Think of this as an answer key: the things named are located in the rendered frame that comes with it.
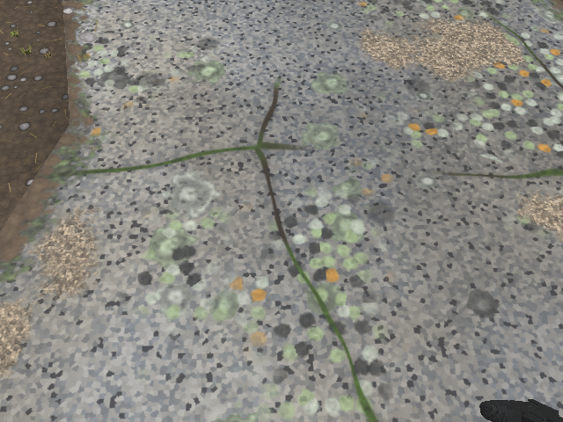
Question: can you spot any robot right hand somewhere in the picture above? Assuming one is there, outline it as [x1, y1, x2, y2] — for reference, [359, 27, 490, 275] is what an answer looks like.
[479, 399, 563, 422]

